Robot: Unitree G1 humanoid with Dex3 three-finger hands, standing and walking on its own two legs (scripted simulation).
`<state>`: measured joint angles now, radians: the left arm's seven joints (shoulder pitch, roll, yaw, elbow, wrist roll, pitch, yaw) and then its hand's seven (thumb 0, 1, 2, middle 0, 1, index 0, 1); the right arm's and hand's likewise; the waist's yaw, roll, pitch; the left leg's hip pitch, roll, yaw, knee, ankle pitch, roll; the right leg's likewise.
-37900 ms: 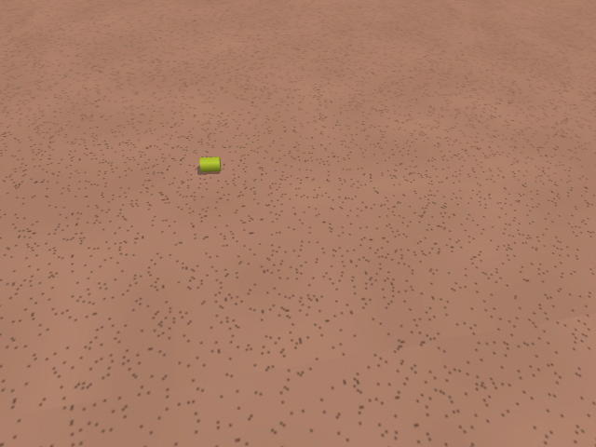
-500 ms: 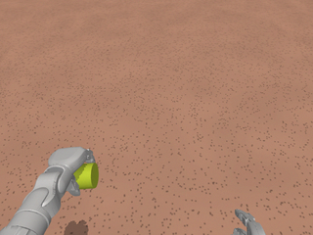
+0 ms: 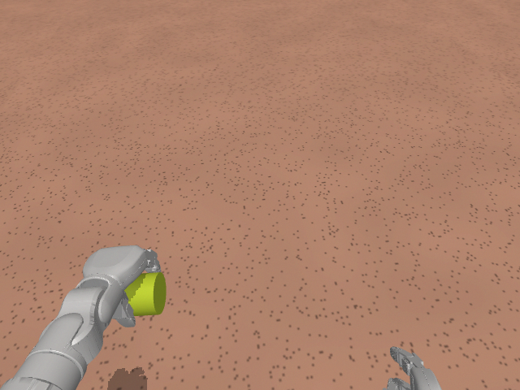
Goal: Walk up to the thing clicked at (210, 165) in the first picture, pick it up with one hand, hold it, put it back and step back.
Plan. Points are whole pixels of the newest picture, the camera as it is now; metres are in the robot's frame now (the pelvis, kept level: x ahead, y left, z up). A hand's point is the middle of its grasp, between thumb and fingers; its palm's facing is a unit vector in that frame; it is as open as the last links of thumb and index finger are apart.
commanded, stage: hold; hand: left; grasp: from above
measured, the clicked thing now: (133, 294) +0.30 +0.22 -0.05
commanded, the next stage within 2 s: crouch in 0.04 s
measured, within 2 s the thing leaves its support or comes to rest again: neither
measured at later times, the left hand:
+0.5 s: hand (132, 309) +0.29 +0.23 -0.08, palm faces -0.47 -0.04 -0.88, open 9.5 cm
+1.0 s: hand (163, 317) +0.37 +0.25 -0.32, palm faces -0.41 +0.01 -0.91, open 9.6 cm
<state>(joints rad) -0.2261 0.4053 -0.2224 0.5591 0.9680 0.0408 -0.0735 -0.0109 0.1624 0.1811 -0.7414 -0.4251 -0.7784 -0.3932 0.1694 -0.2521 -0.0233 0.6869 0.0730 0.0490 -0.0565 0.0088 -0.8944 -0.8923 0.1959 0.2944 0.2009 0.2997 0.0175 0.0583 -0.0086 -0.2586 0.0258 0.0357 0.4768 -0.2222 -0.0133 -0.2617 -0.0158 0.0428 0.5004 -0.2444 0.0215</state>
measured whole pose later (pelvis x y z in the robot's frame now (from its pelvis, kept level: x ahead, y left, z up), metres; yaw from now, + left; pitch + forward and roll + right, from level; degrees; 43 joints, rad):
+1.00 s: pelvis -0.06 +0.02 -0.21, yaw +0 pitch +31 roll -3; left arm -0.74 0.46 -0.05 1.24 1.15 -0.03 0.35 -0.01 0.13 0.27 -0.74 -0.43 -0.77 -0.40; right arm 0.26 -0.23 -0.06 0.76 -0.03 0.00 -0.02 0.01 -0.89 -0.89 0.20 0.29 0.20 0.30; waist -0.15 0.05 -0.20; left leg -1.59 0.03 -0.03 1.62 -0.58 0.01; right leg -1.54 0.00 0.02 1.58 -0.59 0.05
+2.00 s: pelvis -0.08 +0.01 -0.42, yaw -5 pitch +35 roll -8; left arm -1.04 0.80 0.10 1.47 1.26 -0.19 0.33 -0.01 0.15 0.20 -0.78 -0.37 -0.82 -0.33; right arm 0.18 -0.25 0.06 0.73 -0.12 -0.02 0.12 0.00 -0.90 -0.89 0.20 0.29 0.20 0.30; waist -0.26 -0.01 -0.05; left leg -2.28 0.02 -0.14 2.33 -0.67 -0.01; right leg -2.18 0.04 -0.05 2.25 -0.69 0.05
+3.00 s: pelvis -0.07 +0.01 -0.46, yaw -9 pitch +32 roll -11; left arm -1.08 0.96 0.13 1.61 1.30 -0.23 0.44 -0.01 0.15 0.16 -0.83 -0.28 -0.87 -0.23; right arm 0.14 -0.28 0.18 0.68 -0.18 -0.06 0.15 0.00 -0.90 -0.89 0.20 0.30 0.20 0.30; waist -0.32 -0.07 0.06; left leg -2.37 0.01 -0.21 2.49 -0.70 -0.02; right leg -2.26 0.06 -0.10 2.37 -0.69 0.06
